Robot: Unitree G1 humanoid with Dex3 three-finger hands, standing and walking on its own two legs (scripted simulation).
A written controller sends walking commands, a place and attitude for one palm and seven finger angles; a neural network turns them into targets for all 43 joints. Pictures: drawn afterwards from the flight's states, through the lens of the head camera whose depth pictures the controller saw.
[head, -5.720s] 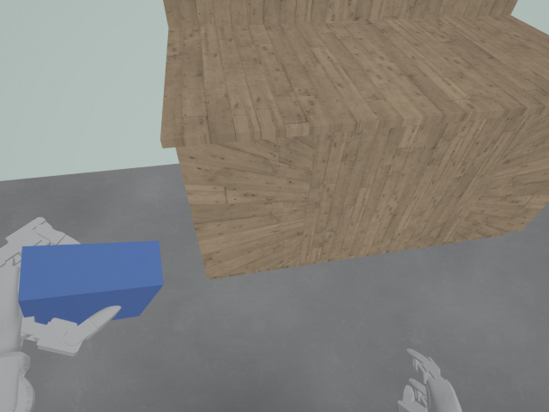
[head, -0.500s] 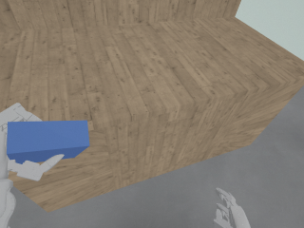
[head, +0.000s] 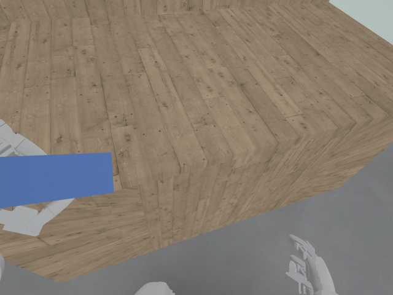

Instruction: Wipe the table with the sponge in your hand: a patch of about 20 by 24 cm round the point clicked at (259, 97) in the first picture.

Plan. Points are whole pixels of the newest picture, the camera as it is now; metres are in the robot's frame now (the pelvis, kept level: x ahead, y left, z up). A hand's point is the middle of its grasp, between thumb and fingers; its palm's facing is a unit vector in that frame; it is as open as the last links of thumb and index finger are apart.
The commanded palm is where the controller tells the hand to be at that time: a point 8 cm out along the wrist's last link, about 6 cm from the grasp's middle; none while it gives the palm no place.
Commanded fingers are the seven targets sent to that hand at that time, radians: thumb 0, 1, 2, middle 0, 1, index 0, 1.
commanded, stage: shuffle to correct the standing spot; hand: left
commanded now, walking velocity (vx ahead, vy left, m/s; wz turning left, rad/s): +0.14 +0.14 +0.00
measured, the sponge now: (68, 177) +0.23 +0.21 +0.17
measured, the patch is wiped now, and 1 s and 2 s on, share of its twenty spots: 0.00 0.00 0.00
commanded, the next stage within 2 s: come to a stop and stand still in 0.36 s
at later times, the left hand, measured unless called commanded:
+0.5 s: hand (22, 135) +0.27 +0.29 +0.20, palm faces +0.43 -0.81 -0.39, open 9.2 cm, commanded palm +0.22 +0.33 +0.21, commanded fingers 0.00 0.10 1.30 -1.20 -1.60 -1.20 -1.60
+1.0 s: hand out of the picture +0.29 +0.35 +0.21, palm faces +0.49 -0.75 -0.44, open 9.2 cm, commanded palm +0.22 +0.35 +0.21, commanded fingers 0.00 0.10 1.30 -1.20 -1.60 -1.20 -1.60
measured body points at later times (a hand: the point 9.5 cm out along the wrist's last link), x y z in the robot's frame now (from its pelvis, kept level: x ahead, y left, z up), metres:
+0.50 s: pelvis +0.07 +0.04 +0.02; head +0.10 +0.05 +0.47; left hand +0.24 +0.33 +0.22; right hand +0.24 -0.21 -0.06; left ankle +0.12 +0.21 -0.69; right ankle +0.08 -0.08 -0.71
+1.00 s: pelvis +0.07 +0.06 +0.03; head +0.10 +0.08 +0.48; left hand +0.26 +0.39 +0.24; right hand +0.28 -0.12 -0.05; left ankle +0.13 +0.22 -0.71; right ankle +0.08 -0.06 -0.71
